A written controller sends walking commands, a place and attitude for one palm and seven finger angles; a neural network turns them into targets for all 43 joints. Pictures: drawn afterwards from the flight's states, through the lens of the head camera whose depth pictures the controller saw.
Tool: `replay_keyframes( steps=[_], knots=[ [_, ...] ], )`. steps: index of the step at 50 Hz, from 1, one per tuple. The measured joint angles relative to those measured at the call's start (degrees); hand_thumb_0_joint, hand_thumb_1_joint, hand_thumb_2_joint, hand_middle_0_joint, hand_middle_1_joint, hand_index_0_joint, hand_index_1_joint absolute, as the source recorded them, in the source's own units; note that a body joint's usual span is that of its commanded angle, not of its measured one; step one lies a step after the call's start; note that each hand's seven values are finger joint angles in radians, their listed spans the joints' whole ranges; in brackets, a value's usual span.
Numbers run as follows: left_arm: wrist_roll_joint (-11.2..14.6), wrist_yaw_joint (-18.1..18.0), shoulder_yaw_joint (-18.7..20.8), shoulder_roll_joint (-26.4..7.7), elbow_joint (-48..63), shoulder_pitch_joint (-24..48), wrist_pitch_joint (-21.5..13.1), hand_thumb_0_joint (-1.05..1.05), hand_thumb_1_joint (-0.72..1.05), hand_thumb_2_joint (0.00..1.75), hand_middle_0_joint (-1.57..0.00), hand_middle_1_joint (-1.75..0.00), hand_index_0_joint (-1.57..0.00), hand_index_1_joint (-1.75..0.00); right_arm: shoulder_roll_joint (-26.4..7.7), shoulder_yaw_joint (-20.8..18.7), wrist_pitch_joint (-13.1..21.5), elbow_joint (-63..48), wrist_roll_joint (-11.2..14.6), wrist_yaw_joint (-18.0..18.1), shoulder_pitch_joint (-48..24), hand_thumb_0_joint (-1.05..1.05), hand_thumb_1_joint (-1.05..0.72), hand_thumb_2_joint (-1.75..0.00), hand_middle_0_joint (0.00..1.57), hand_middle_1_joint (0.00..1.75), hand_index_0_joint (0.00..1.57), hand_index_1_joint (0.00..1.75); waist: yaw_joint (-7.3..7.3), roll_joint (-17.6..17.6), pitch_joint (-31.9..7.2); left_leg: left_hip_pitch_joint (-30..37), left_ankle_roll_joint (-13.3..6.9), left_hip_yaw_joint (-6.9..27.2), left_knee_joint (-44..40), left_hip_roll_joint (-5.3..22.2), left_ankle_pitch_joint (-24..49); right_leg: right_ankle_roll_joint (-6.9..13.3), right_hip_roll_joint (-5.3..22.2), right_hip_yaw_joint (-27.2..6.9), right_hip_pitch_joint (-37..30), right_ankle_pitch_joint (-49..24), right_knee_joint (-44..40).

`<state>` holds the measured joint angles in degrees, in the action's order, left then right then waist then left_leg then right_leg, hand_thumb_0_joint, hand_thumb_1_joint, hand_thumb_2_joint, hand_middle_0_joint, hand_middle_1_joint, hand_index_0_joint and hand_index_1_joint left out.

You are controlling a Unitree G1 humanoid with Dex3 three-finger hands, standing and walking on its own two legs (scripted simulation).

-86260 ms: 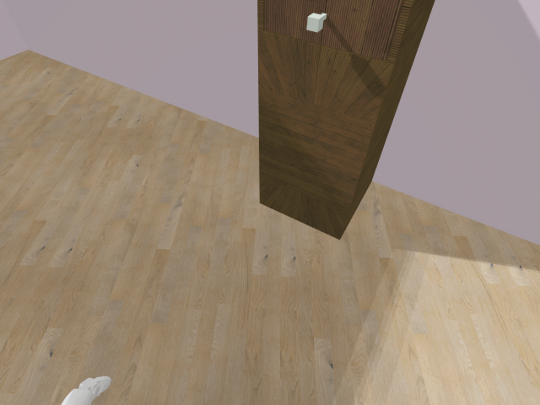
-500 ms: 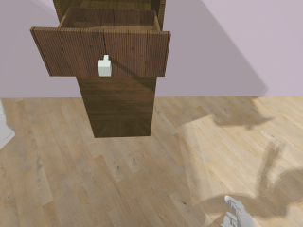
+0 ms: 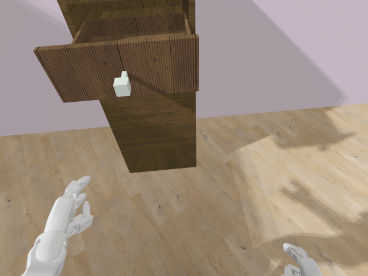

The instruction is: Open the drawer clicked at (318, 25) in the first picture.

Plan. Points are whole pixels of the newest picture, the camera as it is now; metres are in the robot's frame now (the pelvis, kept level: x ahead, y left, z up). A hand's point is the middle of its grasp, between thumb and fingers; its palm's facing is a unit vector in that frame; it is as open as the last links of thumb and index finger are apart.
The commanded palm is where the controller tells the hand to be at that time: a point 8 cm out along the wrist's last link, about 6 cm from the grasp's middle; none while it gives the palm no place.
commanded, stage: let the arm hang, fingers relaxed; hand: left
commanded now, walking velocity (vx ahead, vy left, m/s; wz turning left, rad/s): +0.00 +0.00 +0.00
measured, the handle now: (123, 82) +0.53 +0.15 +0.16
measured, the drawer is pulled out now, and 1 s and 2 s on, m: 0.30 0.30 0.30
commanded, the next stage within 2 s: look to check the result in 0.96 s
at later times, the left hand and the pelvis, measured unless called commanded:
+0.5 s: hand out of the picture -0.06 +0.19 -0.15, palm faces +0.03 -0.96 -0.26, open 7.3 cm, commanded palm none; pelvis +0.00 -0.01 +0.02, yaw +1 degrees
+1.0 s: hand out of the picture +0.02 +0.14 -0.16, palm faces +0.02 -0.98 -0.19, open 7.3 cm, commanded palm none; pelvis +0.02 -0.02 +0.02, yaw +0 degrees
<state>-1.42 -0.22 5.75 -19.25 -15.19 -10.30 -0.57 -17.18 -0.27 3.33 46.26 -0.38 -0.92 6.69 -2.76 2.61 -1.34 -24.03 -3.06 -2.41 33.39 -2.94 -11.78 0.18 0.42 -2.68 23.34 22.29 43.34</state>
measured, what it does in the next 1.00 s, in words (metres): stands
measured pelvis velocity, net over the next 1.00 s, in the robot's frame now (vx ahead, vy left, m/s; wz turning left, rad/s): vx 0.02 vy -0.02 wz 0.00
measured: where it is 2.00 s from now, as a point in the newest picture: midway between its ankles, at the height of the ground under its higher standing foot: outside the picture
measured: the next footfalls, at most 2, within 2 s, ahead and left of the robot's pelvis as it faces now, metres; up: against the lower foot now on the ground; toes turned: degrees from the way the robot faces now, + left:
none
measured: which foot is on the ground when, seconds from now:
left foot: down 0.00-1.00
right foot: down 0.00-1.00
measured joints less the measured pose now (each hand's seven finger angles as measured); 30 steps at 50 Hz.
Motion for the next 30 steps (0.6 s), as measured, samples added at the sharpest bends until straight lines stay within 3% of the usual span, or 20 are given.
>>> replay_keyframes(
  steps=[3, 6, 7, 9, 12, 16, 30],
  knots=[
    [-0.5, 0.5, -4.4, 4.1, -19.4, -0.6, 3.6, 0.01, 0.91, 0.89, -0.19, -0.3, -0.19, -0.3, 0.0, -0.2, -1.6, 1.3, -0.5, 0.4, -0.4, 0.01, -0.9, -0.89, 0.2, 0.3, 0.21, 0.3, -0.67, -1.6, 3.1, -0.2, 0.7, -1.2, 1.9, 0.0, -1.0, 0.4, -0.5, -1.4, -2.6, -0.9, -2.6],
    [-0.2, 0.6, -7.3, 9.1, -32.0, -3.4, 4.3, 0.02, 0.92, 0.89, -0.19, -0.3, -0.19, -0.3, 0.6, -0.8, -3.5, 3.4, -0.3, 1.0, 1.4, 0.01, -0.9, -0.89, 0.2, 0.3, 0.21, 0.3, -1.29, -2.0, 6.6, 0.7, 2.2, 0.9, 2.8, 1.1, -4.3, 1.2, -1.9, 0.4, -4.9, -1.4, -4.6],
    [0.1, -0.7, -6.3, 9.7, -34.9, -4.2, 4.1, 0.01, 0.95, 0.89, -0.2, -0.3, -0.2, -0.3, 1.0, -0.8, -4.1, 4.3, -0.3, 1.2, 2.6, 0.01, -0.9, -0.89, 0.2, 0.3, 0.2, 0.3, -0.92, -2.4, 7.5, 0.8, 2.4, 1.9, 3.3, 1.4, -6.0, 1.5, -2.3, 1.2, -5.8, -2.0, -5.9],
    [0.4, -1.0, -5.7, 9.0, -39.4, -5.6, 3.5, 0.01, 0.99, 0.89, -0.2, -0.3, -0.2, -0.3, 1.9, -0.7, -5.2, 6.7, -0.3, 1.5, 4.7, 0.01, -0.91, -0.89, 0.2, 0.3, 0.2, 0.3, 0.41, -2.9, 9.0, 1.5, 2.6, 3.4, 3.2, 2.1, -6.0, 2.1, -3.2, 2.4, -7.9, -3.2, -8.3],
    [1.0, -0.9, -5.2, 7.7, -45.0, -7.3, 3.1, 0.01, 0.99, 0.89, -0.2, -0.3, -0.2, -0.3, 3.0, -0.5, -6.1, 10.3, -0.3, 2.2, 7.1, 0.01, -0.91, -0.89, 0.2, 0.3, 0.2, 0.3, 2.17, -3.0, 10.0, 3.8, 2.5, 4.4, 0.3, 3.0, 1.7, 2.2, -4.1, 3.5, -10.6, -4.2, -11.1],
    [1.1, -1.1, -5.0, 6.7, -50.5, -8.5, 3.1, 0.01, 0.96, 0.89, -0.2, -0.3, -0.2, -0.3, 4.5, -0.1, -6.8, 14.1, -0.3, 2.5, 8.6, 0.01, -0.91, -0.89, 0.19, 0.3, 0.2, 0.3, 3.43, -2.7, 8.4, 6.4, 2.3, 4.4, -3.2, 2.8, 1.0, 1.7, -3.9, 3.3, -13.8, -6.4, -16.1],
    [0.9, -1.4, -5.8, 8.6, -54.8, -6.0, 0.6, 0.01, 0.92, 0.89, -0.2, -0.3, -0.2, -0.3, 6.6, -0.1, -4.9, 17.0, -0.3, 2.6, 6.7, 0.01, -0.91, -0.89, 0.2, 0.3, 0.21, 0.3, 2.44, 0.5, 3.2, 11.3, 1.6, 2.4, -11.6, 1.3, 4.7, 0.9, -2.0, 1.4, -16.2, -8.1, -20.0]
  ],
)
